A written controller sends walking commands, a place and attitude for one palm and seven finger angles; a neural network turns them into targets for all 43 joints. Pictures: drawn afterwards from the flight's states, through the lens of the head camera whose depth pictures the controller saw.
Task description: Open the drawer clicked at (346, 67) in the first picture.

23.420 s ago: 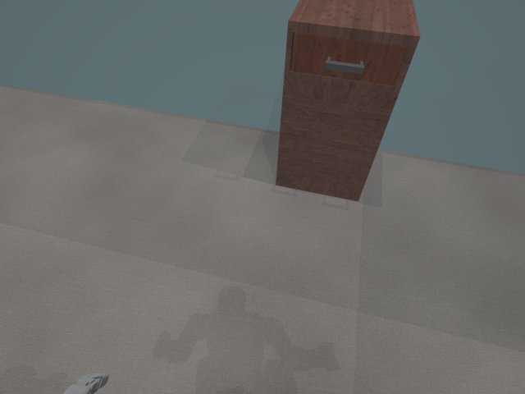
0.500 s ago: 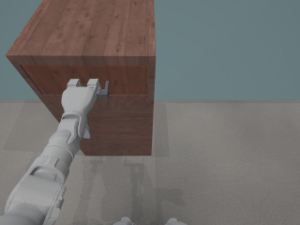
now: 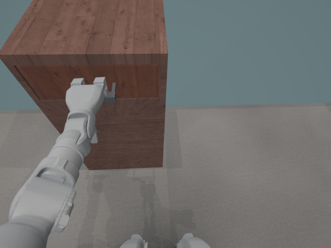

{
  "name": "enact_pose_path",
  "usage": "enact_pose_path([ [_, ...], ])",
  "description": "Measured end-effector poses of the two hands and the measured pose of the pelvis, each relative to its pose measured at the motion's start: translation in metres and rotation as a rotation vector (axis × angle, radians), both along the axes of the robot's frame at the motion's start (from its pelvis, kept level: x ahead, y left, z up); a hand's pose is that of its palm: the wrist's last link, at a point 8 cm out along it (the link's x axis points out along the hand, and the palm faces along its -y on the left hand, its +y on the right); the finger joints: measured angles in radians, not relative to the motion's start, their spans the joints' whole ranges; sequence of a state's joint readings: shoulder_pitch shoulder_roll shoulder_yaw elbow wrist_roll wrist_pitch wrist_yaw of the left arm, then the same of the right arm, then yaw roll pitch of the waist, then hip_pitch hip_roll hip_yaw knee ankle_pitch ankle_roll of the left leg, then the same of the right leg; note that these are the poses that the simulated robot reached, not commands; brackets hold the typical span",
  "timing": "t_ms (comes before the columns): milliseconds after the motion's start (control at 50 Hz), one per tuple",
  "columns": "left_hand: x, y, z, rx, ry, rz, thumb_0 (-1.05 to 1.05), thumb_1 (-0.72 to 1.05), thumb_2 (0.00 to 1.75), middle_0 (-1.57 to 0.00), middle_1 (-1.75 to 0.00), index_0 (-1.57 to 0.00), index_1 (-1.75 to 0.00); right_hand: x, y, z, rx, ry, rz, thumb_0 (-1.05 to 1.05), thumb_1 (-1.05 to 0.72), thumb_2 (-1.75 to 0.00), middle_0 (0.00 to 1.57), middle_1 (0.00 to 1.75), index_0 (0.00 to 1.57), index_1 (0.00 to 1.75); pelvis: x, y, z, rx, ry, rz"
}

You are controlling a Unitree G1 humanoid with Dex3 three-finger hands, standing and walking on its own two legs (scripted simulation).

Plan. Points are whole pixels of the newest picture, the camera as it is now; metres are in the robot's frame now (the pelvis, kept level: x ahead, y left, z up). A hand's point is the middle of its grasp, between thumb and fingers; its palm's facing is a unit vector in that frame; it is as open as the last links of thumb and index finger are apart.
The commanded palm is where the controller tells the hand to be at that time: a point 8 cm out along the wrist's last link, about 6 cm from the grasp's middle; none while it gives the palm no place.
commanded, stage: lift the fingers back up to retry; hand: left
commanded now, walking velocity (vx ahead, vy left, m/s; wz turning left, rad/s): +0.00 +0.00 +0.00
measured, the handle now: (93, 91) +0.56 +0.20 +0.01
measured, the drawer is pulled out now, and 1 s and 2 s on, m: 0.00 0.00 0.00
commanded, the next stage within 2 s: re-aim the fingers above the handle in 0.82 s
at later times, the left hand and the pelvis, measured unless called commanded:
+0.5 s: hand (91, 108) +0.47 +0.19 +0.03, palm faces -0.05 -0.08 -1.00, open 13.8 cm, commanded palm +0.44 +0.19 +0.10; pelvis +0.03 +0.02 +0.02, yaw -1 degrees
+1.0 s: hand (92, 109) +0.45 +0.17 +0.06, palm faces -0.02 -0.10 -1.00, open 13.8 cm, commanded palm +0.42 +0.20 +0.12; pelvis +0.06 +0.00 +0.04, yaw +0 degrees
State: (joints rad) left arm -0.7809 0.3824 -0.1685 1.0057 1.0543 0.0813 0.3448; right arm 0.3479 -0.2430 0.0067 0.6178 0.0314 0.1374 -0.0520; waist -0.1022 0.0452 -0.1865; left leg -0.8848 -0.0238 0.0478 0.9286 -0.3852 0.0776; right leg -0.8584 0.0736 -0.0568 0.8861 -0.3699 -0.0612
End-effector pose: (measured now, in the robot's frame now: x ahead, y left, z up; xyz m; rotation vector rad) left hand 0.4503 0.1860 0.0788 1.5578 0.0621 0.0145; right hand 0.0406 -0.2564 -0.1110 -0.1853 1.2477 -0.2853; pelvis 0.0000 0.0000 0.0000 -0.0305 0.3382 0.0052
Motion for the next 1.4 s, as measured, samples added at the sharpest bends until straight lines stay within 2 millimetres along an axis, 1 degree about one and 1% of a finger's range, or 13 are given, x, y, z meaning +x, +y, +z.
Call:
enact_pose_path([
  [100, -0.004, 0.002, -0.003, -0.009, -0.031, -0.022, 0.0, -0.49, 0.3, -0.29, -1.37, -0.31, -1.27, -0.006, -0.002, -0.002, -0.01, 0.022, 0.0, 0.01, -0.91, -0.89, 0.2, 0.3, 0.2, 0.3, 0.0, 0.004, -0.003, -0.003, 0.006, -0.002],
  [180, -0.007, 0.002, -0.005, -0.01, -0.044, -0.025, 0.0, -0.49, 0.3, -0.27, -1.36, -0.3, -1.24, -0.005, 0.0, -0.001, -0.006, 0.028, -0.006, 0.01, -0.91, -0.89, 0.2, 0.3, 0.2, 0.3, 0.001, 0.008, -0.001, -0.004, 0.003, -0.004],
  [400, 0.001, 0.002, 0.002, -0.04, 0.009, 0.008, 0.0, -0.49, 0.3, -0.32, -1.31, -0.32, -1.22, 0.022, 0.015, 0.009, 0.024, -0.013, -0.021, 0.01, -0.91, -0.89, 0.2, 0.3, 0.2, 0.3, 0.018, 0.015, 0.015, -0.001, -0.031, -0.012],
  [560, 0.005, 0.004, 0.015, -0.074, -0.004, -0.034, 0.0, -0.49, 0.3, -0.32, -1.24, -0.32, -1.2, 0.051, 0.018, 0.019, 0.035, -0.03, -0.014, 0.01, -0.91, -0.89, 0.2, 0.3, 0.2, 0.3, 0.041, 0.016, 0.026, 0.0, -0.056, -0.018],
  [720, 0.004, 0.011, 0.034, -0.067, -0.048, 0.001, 0.0, -0.49, 0.3, -0.32, -1.21, -0.32, -1.2, 0.093, 0.014, 0.023, 0.065, -0.053, 0.021, 0.01, -0.91, -0.89, 0.2, 0.3, 0.2, 0.3, 0.059, 0.015, 0.034, 0.002, -0.079, -0.009],
  [880, -0.011, 0.002, 0.025, -0.086, 0.037, 0.001, 0.0, -0.49, 0.3, -0.32, -1.2, -0.32, -1.2, 0.138, 0.012, 0.032, 0.074, -0.118, 0.076, 0.01, -0.91, -0.89, 0.2, 0.3, 0.2, 0.3, 0.066, 0.007, 0.038, 0.012, -0.102, 0.0],
  [1000, -0.022, -0.006, 0.031, -0.083, -0.015, -0.05, 0.0, -0.49, 0.3, -0.32, -1.2, -0.32, -1.2, 0.158, 0.009, 0.035, 0.07, -0.167, 0.109, 0.01, -0.91, -0.89, 0.2, 0.3, 0.2, 0.3, 0.065, -0.001, 0.038, 0.02, -0.112, 0.003],
  [1100, -0.027, 0.01, 0.037, -0.029, -0.044, 0.026, 0.0, -0.49, 0.3, -0.32, -1.2, -0.32, -1.2, 0.161, 0.006, 0.032, 0.084, -0.174, 0.119, 0.01, -0.91, -0.89, 0.2, 0.3, 0.2, 0.3, 0.062, -0.008, 0.038, 0.027, -0.117, 0.001],
  [1200, -0.03, 0.023, 0.037, -0.016, 0.013, 0.104, 0.0, -0.49, 0.3, -0.32, -1.2, -0.32, -1.2, 0.152, 0.0, 0.031, 0.086, -0.156, 0.112, 0.01, -0.91, -0.89, 0.2, 0.3, 0.2, 0.3, 0.059, -0.015, 0.039, 0.031, -0.127, 0.011],
  [1240, -0.032, 0.018, 0.036, -0.032, 0.037, 0.086, 0.0, -0.49, 0.3, -0.32, -1.2, -0.32, -1.2, 0.147, -0.003, 0.031, 0.079, -0.148, 0.109, 0.01, -0.91, -0.89, 0.2, 0.3, 0.2, 0.3, 0.058, -0.017, 0.039, 0.032, -0.131, 0.018],
  [1300, -0.033, 0.0, 0.036, -0.06, 0.05, 0.009, 0.0, -0.49, 0.3, -0.32, -1.2, -0.32, -1.2, 0.14, -0.01, 0.031, 0.065, -0.137, 0.103, 0.01, -0.91, -0.89, 0.2, 0.3, 0.2, 0.3, 0.056, -0.019, 0.039, 0.033, -0.136, 0.022],
  [1360, -0.032, -0.018, 0.037, -0.081, 0.031, -0.072, 0.0, -0.49, 0.3, -0.32, -1.2, -0.32, -1.2, 0.131, -0.015, 0.03, 0.053, -0.131, 0.09, 0.01, -0.91, -0.89, 0.2, 0.3, 0.2, 0.3, 0.054, -0.02, 0.038, 0.035, -0.136, 0.014],
  [1400, -0.03, -0.024, 0.037, -0.08, 0.006, -0.095, 0.0, -0.49, 0.3, -0.32, -1.2, -0.32, -1.2, 0.125, -0.019, 0.029, 0.047, -0.126, 0.078, 0.01, -0.91, -0.89, 0.2, 0.3, 0.2, 0.3, 0.051, -0.022, 0.037, 0.038, -0.133, 0.006],
])
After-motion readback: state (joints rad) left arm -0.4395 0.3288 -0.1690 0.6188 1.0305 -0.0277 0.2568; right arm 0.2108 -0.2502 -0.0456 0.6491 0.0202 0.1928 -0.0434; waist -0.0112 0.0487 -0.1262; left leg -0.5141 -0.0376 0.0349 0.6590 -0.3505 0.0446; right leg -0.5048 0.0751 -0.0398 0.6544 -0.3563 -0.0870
